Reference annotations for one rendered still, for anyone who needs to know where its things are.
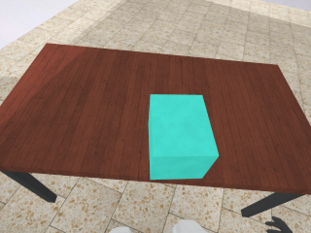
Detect carton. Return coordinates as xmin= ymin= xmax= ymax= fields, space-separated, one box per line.
xmin=148 ymin=94 xmax=219 ymax=180

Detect robot right thigh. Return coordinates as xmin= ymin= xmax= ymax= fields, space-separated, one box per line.
xmin=172 ymin=219 xmax=208 ymax=233

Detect right robot hand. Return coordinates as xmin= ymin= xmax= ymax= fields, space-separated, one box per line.
xmin=265 ymin=216 xmax=293 ymax=233

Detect table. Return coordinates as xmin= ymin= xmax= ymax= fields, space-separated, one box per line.
xmin=0 ymin=43 xmax=311 ymax=217

